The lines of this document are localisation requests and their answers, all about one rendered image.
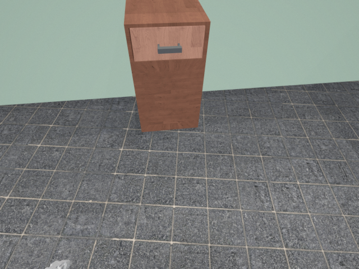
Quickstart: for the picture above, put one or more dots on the cabinet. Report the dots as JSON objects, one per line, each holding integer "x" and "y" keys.
{"x": 168, "y": 92}

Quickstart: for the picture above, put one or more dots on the drawer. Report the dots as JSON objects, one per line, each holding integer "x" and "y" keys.
{"x": 145, "y": 42}

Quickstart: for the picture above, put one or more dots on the handle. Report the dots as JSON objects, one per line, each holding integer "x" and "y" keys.
{"x": 170, "y": 49}

